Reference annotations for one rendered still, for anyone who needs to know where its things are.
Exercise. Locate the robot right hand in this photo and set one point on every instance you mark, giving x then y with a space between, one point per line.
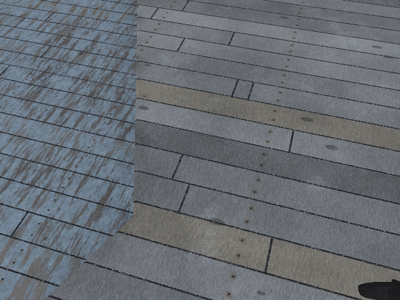
380 290

